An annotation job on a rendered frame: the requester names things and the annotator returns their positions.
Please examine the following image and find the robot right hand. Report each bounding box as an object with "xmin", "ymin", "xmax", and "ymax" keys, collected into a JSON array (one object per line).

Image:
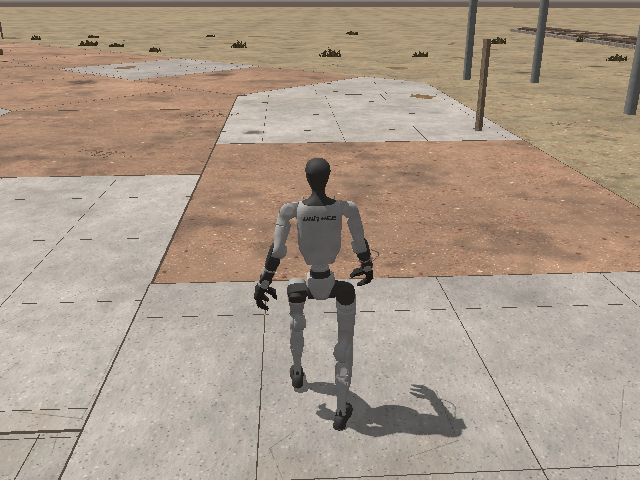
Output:
[{"xmin": 350, "ymin": 267, "xmax": 373, "ymax": 286}]

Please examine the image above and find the robot left forearm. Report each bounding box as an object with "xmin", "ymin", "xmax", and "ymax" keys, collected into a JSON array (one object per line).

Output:
[{"xmin": 258, "ymin": 243, "xmax": 280, "ymax": 289}]

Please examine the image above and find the robot right forearm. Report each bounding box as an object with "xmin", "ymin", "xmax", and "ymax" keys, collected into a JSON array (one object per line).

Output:
[{"xmin": 356, "ymin": 238, "xmax": 373, "ymax": 272}]

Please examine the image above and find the right robot upper arm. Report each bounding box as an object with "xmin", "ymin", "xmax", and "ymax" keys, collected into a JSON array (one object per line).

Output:
[{"xmin": 339, "ymin": 200, "xmax": 367, "ymax": 254}]

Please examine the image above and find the left robot upper arm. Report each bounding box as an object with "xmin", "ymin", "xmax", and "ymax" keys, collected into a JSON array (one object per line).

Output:
[{"xmin": 271, "ymin": 202, "xmax": 298, "ymax": 259}]

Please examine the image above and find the right robot shin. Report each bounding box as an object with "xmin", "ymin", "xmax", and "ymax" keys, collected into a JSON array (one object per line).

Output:
[{"xmin": 335, "ymin": 345, "xmax": 353, "ymax": 416}]

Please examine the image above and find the robot right thigh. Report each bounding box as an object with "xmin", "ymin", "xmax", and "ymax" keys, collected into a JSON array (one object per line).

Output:
[{"xmin": 333, "ymin": 280, "xmax": 356, "ymax": 363}]

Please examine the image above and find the robot left hand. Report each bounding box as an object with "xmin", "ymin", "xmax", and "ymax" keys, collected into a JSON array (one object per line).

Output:
[{"xmin": 254, "ymin": 283, "xmax": 277, "ymax": 311}]

